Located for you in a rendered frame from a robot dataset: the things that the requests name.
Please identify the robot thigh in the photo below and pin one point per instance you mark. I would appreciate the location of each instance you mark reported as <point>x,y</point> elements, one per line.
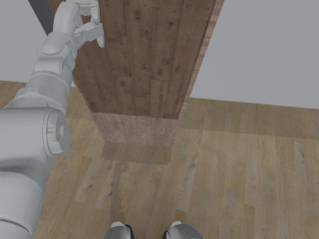
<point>182,231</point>
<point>118,232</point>

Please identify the handle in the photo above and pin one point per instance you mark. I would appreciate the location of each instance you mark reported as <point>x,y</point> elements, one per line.
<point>44,14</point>

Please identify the robot left forearm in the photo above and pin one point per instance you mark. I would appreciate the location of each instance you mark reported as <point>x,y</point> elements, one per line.
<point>50,81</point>

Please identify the left robot thigh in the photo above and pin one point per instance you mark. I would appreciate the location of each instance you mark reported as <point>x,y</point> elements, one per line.
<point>118,232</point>

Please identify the right robot thigh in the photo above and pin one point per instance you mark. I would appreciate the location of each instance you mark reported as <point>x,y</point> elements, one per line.
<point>182,231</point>

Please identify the robot left hand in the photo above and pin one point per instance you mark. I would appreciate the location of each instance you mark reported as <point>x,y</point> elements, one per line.
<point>68,20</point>

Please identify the cupboard door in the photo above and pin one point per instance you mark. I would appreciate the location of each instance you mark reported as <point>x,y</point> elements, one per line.
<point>150,52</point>

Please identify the robot left upper arm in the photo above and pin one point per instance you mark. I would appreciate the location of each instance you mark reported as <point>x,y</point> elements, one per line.
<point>30,140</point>

